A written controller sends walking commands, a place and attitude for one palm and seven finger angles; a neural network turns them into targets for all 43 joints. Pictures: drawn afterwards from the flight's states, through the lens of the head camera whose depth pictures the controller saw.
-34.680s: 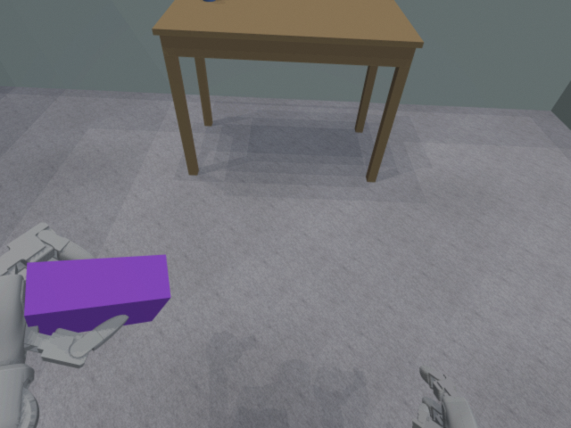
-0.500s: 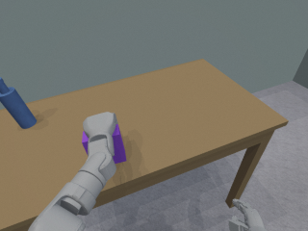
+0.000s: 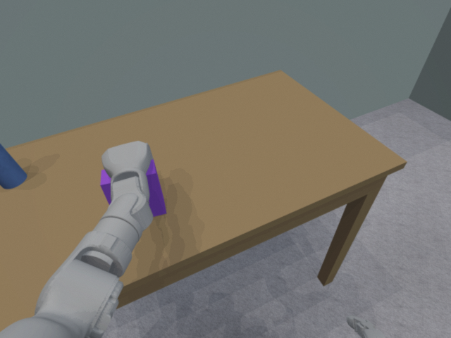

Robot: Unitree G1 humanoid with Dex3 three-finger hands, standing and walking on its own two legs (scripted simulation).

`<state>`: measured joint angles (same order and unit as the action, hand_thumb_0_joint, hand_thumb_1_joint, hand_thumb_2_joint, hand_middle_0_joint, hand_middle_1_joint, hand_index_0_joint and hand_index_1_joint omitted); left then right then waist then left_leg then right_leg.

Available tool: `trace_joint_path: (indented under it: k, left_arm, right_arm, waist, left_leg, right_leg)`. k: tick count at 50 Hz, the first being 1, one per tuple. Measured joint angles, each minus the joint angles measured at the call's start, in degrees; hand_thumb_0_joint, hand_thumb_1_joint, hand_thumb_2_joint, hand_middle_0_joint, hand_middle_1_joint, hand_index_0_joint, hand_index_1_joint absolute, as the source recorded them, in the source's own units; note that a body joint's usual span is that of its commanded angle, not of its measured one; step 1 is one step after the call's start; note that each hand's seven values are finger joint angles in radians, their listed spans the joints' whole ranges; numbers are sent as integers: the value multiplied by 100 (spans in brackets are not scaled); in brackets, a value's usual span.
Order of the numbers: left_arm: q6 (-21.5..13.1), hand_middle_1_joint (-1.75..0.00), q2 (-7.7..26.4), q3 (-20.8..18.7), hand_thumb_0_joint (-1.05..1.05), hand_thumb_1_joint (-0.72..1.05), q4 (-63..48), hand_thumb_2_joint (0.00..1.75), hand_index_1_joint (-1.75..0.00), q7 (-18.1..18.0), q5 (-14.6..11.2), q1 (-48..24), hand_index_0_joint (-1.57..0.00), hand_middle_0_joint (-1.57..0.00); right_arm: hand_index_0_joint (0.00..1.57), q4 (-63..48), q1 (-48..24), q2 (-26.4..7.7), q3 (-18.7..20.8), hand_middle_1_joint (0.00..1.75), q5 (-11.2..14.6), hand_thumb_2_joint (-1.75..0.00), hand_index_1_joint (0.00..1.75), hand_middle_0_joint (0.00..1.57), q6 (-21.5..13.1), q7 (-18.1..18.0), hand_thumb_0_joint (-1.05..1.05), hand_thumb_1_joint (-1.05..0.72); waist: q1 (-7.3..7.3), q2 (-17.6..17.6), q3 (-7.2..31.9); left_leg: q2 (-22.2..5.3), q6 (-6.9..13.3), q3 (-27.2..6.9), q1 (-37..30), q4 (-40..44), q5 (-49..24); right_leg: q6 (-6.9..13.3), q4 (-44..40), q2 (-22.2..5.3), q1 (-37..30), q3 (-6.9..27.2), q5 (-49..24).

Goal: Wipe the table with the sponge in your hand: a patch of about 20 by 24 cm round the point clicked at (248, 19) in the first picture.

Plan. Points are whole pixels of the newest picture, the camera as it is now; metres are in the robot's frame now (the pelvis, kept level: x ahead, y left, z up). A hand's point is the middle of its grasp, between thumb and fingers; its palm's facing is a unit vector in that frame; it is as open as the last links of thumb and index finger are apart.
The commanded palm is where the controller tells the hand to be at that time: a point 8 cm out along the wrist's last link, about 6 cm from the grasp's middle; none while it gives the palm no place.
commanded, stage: wipe forward along the third lane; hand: left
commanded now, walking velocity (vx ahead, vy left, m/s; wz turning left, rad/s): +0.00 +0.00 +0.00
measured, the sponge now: (138, 199) +0.39 +0.21 +0.03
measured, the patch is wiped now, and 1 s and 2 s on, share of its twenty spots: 0.95 0.95 1.00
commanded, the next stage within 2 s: wipe back along the third lane in 0.64 s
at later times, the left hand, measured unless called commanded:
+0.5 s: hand (128, 162) +0.46 +0.23 +0.08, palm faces -0.08 -0.03 -1.00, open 9.4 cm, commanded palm +0.44 +0.24 +0.12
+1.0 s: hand (119, 158) +0.47 +0.26 +0.07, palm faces -0.02 -0.06 -1.00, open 9.4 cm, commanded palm +0.44 +0.25 +0.12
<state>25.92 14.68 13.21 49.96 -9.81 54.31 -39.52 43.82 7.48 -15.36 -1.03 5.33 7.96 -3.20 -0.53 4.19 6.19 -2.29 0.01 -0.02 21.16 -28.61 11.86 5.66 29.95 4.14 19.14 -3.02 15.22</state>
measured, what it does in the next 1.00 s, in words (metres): shifts its weight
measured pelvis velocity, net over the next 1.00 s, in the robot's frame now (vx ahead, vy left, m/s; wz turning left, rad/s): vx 0.03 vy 0.06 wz -0.03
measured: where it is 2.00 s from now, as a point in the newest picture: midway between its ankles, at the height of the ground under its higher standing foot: outside the picture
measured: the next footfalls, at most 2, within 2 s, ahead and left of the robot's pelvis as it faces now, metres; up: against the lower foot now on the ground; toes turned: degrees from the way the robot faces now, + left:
none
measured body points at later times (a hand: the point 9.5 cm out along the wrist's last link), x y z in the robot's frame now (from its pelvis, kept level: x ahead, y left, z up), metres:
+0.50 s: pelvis +0.01 +0.02 +0.00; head +0.03 -0.01 +0.45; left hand +0.46 +0.23 +0.13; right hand +0.12 -0.25 -0.13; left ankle +0.03 +0.15 -0.73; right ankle +0.00 -0.05 -0.73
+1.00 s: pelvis +0.03 +0.06 +0.00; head +0.04 +0.05 +0.45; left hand +0.47 +0.26 +0.13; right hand +0.10 -0.20 -0.14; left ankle +0.03 +0.16 -0.73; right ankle +0.00 -0.05 -0.73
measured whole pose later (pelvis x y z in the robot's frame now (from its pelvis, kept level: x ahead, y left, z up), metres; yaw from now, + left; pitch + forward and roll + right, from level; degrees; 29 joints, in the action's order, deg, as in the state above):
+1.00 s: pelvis +0.03 +0.06 +0.00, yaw -2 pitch +10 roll -1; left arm 24.2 16.4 10.4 59.8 -15.2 54.7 -47.2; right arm 45.6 14.2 -14.3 1.0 3.9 7.7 0.1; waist -2.9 3.0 9.1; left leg -0.5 2.0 2.1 26.2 -31.6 15.1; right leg 1.1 27.9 2.2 22.2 -0.6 15.4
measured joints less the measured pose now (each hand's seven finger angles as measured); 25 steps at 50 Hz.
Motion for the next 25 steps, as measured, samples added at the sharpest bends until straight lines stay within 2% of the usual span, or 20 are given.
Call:
trace_joint_path:
  k: [12, 25]
  left_arm:
    - [-185, -141, 225, -301, 1, -50, 550, 110, -137, -28, 38, -380, -84, -81]
    - [-275, -141, 410, -441, 1, -50, 1004, 110, -137, -44, 137, -830, -84, -81]
  right_arm:
    - [20, 6, 153, -47, 44, 30, -26, -90, 30, 20, -26, 48, 1, -91]
    - [20, 39, 266, -71, 82, 30, -65, -90, 30, 20, -56, 89, 1, -91]
  waist:
    - [-140, -29, 47]
    - [-288, -57, 47]
  left_leg:
    - [-20, 3, 29, 164, -36, 53]
    - [11, -25, 43, 378, -123, 114]
  right_leg:
    - [-31, -56, 22, 134, 43, -4]
    - [-129, -91, -13, 291, 68, -4]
